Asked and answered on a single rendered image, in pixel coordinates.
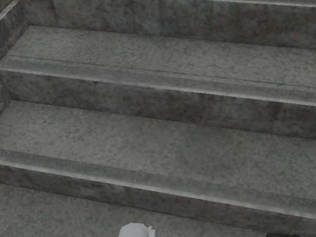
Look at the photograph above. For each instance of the left robot thigh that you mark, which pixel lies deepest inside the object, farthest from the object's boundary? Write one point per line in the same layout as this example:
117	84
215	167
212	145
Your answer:
137	230

